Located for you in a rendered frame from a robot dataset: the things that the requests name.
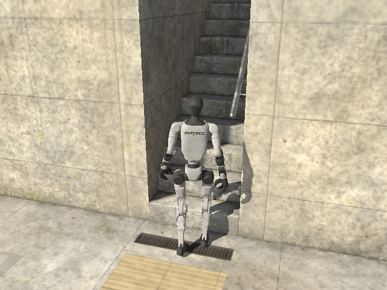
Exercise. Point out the right robot foot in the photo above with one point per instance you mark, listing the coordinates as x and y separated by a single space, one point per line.
204 242

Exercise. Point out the robot right forearm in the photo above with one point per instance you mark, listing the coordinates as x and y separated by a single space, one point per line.
221 166

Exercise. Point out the robot right upper arm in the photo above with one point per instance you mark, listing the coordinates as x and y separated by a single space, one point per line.
213 128

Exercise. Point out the robot torso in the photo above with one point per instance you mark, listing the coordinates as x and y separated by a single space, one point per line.
194 146

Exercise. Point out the robot left forearm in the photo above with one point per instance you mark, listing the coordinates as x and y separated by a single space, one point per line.
166 160

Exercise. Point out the right robot hand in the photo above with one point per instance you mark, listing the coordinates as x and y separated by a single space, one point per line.
223 186

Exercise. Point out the robot left upper arm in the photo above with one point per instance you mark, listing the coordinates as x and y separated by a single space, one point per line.
175 127

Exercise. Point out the left robot hand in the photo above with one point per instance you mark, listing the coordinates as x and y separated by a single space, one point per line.
161 173

